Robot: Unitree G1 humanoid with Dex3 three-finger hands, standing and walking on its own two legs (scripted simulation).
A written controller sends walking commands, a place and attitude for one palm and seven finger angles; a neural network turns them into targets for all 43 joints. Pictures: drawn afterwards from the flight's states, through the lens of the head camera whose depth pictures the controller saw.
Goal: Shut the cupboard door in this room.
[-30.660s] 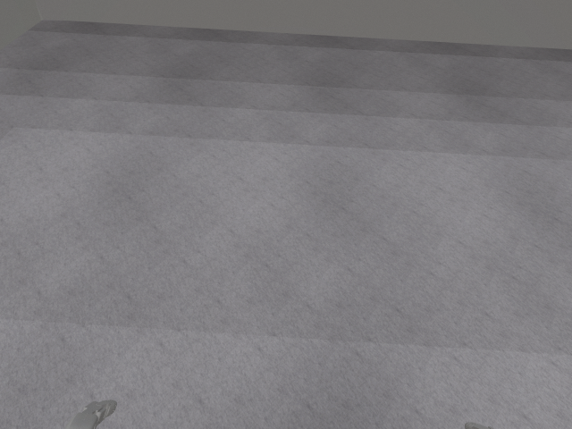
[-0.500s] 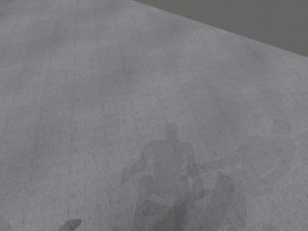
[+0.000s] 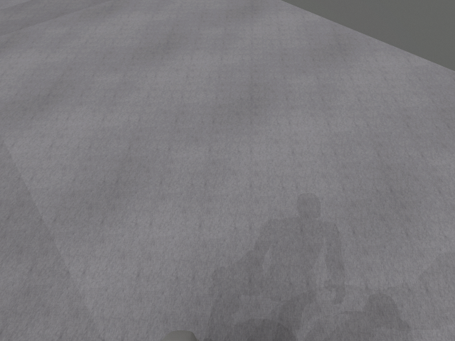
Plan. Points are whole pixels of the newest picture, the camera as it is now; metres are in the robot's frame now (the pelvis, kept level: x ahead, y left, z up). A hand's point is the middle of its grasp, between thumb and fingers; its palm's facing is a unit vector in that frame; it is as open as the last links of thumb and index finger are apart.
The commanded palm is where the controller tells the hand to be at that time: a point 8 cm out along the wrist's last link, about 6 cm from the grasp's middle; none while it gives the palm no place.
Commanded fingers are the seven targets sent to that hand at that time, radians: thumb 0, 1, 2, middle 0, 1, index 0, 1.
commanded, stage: turn or walk to find it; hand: left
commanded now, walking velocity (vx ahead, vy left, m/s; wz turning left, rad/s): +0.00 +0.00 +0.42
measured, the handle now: out of the picture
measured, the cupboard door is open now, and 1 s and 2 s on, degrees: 90 90 90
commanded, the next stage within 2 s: none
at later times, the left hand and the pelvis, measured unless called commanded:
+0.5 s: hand out of the picture +0.04 +0.25 -0.16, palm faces +0.20 -0.95 -0.24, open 7.4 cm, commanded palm none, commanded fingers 0.00 0.90 0.90 -0.20 -0.30 -0.20 -0.30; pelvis -0.01 +0.03 +0.00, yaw +11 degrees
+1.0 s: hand out of the picture -0.04 +0.16 -0.15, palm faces +0.43 -0.86 -0.29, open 7.3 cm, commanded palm none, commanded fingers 0.00 0.90 0.90 -0.20 -0.30 -0.20 -0.30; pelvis -0.01 -0.04 +0.00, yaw +25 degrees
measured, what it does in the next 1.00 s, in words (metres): steps on the spot, turning left: left foot, then right foot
